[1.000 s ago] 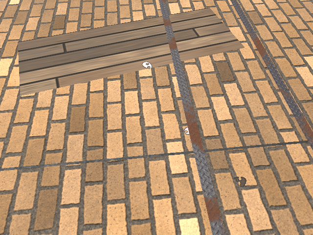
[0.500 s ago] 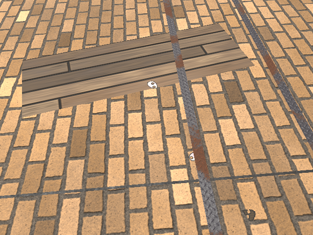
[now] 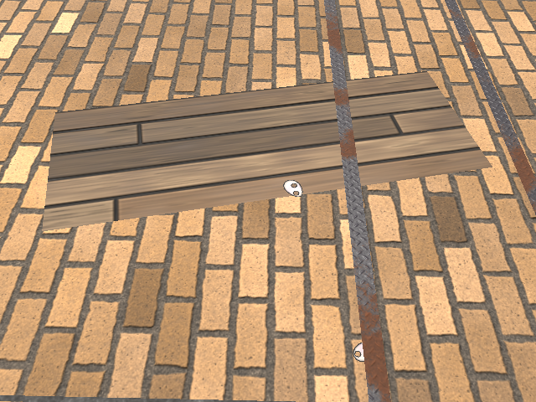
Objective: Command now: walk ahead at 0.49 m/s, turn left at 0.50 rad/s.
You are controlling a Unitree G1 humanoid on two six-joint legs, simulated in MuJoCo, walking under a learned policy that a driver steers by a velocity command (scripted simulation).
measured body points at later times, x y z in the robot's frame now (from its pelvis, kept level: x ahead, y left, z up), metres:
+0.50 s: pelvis +0.26 -0.04 +0.00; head +0.28 -0.05 +0.45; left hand +0.23 +0.24 -0.11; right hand +0.48 -0.26 -0.10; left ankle +0.28 +0.13 -0.65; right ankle +0.27 -0.15 -0.74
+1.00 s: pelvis +0.48 +0.10 +0.00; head +0.50 +0.11 +0.45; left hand +0.53 +0.39 -0.12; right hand +0.62 -0.16 -0.11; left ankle +0.45 +0.19 -0.74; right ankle +0.58 -0.06 -0.65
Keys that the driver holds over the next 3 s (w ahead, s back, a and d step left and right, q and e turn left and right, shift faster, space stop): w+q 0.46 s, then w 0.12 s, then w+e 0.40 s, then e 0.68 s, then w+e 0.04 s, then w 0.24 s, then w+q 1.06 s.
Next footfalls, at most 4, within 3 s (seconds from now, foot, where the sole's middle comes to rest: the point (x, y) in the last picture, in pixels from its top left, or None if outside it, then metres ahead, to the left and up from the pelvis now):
0.24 right None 0.31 -0.14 -0.78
0.76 left None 0.49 0.20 -0.78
1.24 right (259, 302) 0.77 0.02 -0.78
1.74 left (181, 308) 0.76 0.23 -0.78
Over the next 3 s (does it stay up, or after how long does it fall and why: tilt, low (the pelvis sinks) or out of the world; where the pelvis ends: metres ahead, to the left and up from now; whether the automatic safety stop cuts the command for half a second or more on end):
stays up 1.19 0.09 0.00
